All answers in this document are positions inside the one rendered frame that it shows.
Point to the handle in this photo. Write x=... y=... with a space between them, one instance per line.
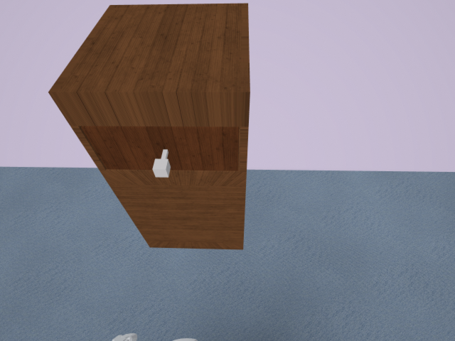
x=162 y=166

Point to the drawer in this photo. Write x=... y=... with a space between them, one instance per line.
x=190 y=148

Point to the cabinet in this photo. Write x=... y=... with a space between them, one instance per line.
x=167 y=65

